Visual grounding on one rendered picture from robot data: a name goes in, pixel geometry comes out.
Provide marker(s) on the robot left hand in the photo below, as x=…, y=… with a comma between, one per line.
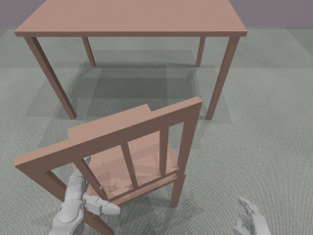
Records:
x=76, y=189

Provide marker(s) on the left robot forearm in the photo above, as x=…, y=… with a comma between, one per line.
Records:
x=70, y=218

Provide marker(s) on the robot right hand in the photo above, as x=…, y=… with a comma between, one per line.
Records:
x=255, y=225

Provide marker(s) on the chair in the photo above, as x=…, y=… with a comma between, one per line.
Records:
x=130, y=156

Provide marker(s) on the table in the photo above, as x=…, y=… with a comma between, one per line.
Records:
x=133, y=18

